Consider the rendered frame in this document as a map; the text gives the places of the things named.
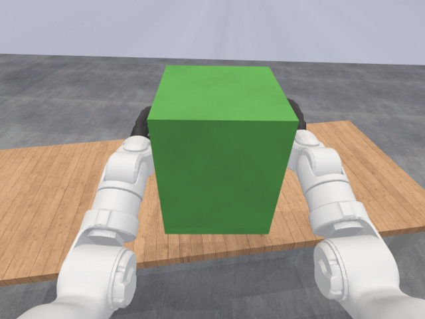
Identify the right robot upper arm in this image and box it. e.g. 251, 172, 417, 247
313, 235, 425, 319

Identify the right robot hand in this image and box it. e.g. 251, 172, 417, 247
287, 98, 306, 130

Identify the left robot upper arm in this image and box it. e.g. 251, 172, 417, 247
17, 243, 137, 319

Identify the carton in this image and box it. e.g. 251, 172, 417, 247
147, 65, 299, 234

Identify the robot right forearm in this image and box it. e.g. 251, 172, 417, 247
287, 130, 400, 285

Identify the robot left forearm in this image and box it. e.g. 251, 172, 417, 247
56, 136, 154, 295

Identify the left robot hand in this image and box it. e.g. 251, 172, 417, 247
130, 106, 152, 140

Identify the table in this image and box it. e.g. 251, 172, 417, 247
0, 120, 425, 287

